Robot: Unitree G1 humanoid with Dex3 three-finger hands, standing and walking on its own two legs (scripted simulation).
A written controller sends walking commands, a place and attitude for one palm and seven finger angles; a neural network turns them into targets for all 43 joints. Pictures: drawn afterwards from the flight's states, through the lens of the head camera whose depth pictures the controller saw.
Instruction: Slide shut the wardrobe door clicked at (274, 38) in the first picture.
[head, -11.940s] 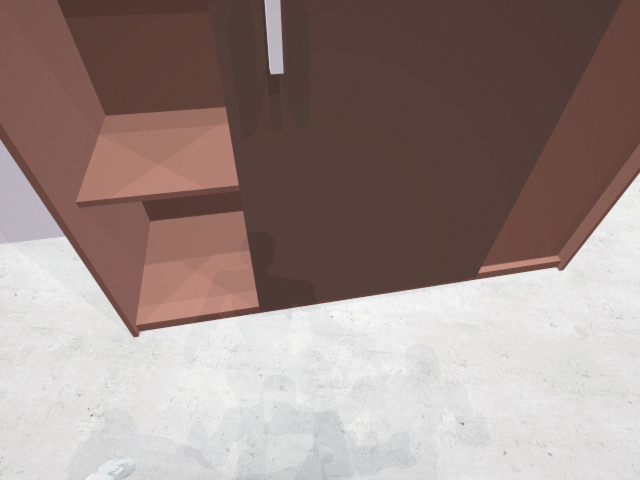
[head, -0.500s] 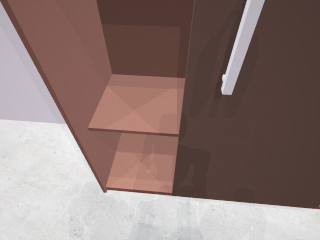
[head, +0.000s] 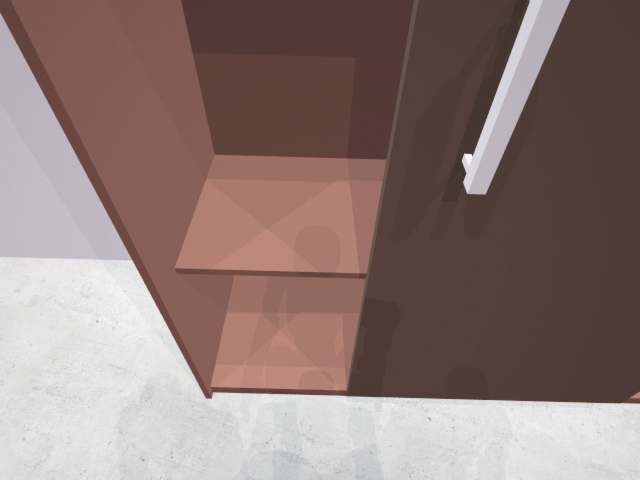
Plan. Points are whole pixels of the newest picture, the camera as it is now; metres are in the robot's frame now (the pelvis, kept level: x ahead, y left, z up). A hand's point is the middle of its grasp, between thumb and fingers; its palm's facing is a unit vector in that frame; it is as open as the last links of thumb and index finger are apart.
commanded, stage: come to a stop and stand still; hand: right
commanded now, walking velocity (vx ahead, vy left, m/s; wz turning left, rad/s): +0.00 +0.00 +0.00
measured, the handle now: (500, 98) +0.47 -0.17 +0.27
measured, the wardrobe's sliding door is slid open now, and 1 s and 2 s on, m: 0.42 0.42 0.42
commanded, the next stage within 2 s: look again from close up in 0.92 s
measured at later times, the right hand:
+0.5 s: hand out of the picture +0.00 -0.18 -0.18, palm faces +0.05 +0.99 -0.16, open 7.4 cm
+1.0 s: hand out of the picture +0.00 -0.20 -0.18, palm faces +0.03 +0.98 -0.18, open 7.4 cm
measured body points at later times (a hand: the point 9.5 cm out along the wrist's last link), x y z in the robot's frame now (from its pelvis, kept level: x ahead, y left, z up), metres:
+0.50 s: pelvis +0.02 -0.02 +0.00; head +0.03 -0.02 +0.45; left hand +0.01 +0.20 -0.16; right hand +0.00 -0.23 -0.16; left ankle -0.04 +0.06 -0.74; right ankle +0.03 -0.16 -0.74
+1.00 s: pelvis +0.03 -0.04 +0.00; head +0.04 -0.04 +0.45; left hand +0.02 +0.18 -0.16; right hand +0.00 -0.26 -0.16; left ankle -0.04 +0.06 -0.74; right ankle +0.03 -0.16 -0.74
